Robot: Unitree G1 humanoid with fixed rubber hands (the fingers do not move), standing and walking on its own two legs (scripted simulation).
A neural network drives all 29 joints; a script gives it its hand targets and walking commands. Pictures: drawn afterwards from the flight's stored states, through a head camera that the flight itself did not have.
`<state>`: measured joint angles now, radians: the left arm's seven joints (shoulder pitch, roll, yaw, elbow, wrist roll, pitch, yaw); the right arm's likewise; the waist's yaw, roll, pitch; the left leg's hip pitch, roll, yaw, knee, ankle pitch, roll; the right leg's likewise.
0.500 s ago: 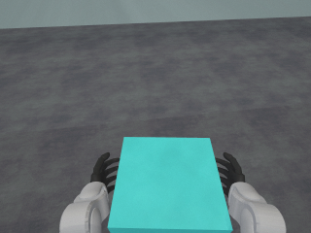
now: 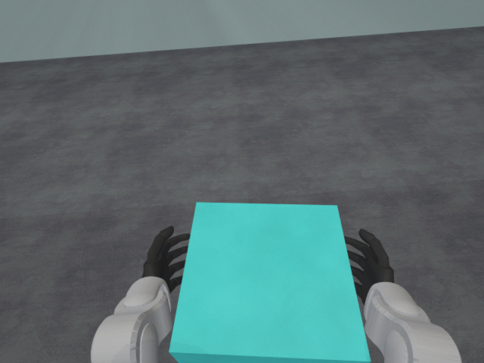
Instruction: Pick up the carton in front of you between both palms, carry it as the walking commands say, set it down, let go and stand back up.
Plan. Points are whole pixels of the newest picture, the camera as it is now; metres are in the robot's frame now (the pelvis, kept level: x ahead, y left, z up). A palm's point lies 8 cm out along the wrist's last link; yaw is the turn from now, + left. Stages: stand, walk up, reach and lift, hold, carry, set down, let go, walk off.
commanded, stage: carry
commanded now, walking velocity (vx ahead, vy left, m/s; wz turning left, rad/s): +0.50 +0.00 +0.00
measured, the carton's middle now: (263, 301) +0.23 +0.00 +0.01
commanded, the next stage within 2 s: none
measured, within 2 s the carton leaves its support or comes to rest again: neither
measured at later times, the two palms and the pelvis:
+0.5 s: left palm (185, 156) +0.51 +0.16 +0.08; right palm (330, 155) +0.50 -0.14 +0.09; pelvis +0.27 +0.02 +0.01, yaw -3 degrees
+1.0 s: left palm (203, 134) +0.62 +0.14 +0.06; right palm (328, 134) +0.61 -0.16 +0.06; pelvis +0.36 +0.00 +0.01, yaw -3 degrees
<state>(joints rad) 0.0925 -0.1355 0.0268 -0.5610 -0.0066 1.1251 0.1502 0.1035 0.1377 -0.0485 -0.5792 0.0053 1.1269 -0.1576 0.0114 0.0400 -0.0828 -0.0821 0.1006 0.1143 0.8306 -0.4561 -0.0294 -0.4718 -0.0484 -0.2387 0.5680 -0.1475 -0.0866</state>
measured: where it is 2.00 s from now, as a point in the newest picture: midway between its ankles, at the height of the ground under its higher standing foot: outside the picture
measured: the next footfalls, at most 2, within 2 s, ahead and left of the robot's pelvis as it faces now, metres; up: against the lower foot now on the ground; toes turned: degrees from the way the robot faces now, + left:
left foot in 0.40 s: +0.40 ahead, +0.11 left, +0.00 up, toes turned -16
right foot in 0.60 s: +0.30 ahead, -0.11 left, +0.00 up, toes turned -3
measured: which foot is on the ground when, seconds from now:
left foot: up 0.00-0.38, down 0.40-1.00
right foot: down 0.00-0.40, up 0.42-0.58, down 0.60-1.00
